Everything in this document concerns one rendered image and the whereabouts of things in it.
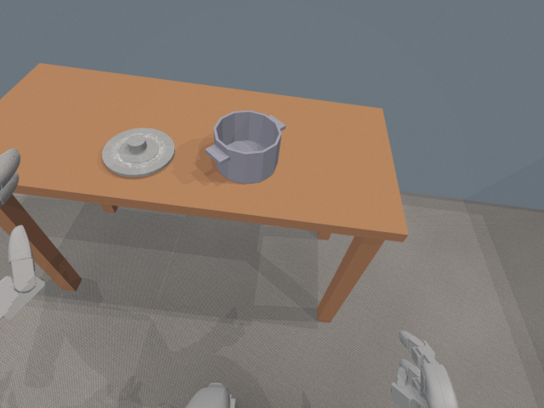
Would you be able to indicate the lid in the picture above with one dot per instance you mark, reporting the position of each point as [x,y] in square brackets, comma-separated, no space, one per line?
[121,160]

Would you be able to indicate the left robot thigh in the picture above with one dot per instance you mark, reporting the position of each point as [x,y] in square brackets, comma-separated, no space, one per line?
[212,398]

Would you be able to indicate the pot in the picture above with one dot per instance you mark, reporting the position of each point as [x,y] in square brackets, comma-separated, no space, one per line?
[246,146]

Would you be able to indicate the left robot hand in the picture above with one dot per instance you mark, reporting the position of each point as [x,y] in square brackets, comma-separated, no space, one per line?
[16,292]

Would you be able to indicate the table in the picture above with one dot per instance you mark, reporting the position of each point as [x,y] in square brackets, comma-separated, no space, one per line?
[335,171]

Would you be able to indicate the robot left shin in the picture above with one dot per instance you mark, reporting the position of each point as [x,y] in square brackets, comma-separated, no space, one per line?
[216,385]

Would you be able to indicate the knob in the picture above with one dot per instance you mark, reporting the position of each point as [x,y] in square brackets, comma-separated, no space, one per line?
[136,143]

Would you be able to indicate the right robot hand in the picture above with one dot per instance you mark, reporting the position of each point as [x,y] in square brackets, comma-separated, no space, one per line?
[431,386]

